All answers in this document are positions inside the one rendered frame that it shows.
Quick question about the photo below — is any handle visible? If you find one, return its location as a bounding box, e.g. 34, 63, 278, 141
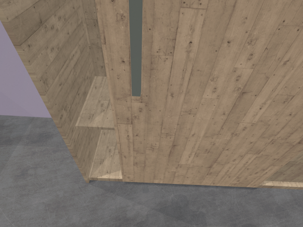
129, 0, 143, 96

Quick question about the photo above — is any wardrobe door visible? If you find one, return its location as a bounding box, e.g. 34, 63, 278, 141
266, 151, 303, 183
95, 0, 303, 188

